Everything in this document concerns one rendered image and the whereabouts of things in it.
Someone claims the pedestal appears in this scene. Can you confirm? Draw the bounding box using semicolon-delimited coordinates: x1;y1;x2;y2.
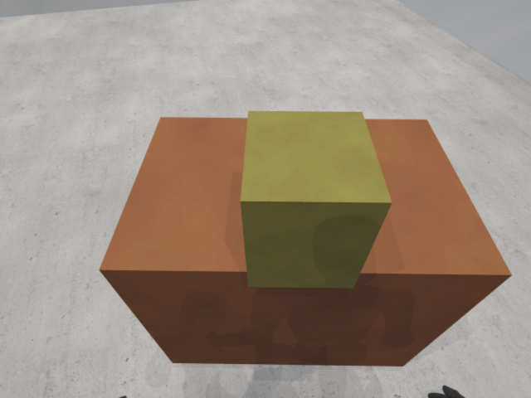
99;117;512;366

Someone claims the carton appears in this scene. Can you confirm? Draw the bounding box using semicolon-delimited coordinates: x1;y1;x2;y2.
241;111;392;289

